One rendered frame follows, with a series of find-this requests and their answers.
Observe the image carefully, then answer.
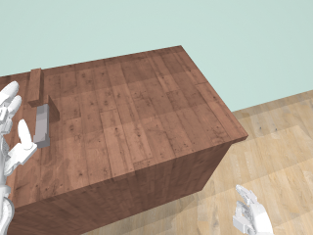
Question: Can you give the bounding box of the left robot forearm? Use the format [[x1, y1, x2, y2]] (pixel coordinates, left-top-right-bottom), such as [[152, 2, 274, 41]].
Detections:
[[0, 184, 15, 235]]

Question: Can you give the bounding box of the right robot hand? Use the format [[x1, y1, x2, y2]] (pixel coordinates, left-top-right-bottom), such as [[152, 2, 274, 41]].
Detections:
[[233, 184, 274, 235]]

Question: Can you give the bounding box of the tap lever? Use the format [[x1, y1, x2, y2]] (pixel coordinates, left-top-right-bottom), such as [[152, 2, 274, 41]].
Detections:
[[33, 104, 50, 149]]

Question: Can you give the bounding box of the left robot hand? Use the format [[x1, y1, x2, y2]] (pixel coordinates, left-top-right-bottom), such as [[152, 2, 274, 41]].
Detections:
[[0, 81, 37, 185]]

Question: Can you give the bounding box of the counter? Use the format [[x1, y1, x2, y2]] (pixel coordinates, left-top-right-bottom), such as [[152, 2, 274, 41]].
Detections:
[[0, 45, 248, 235]]

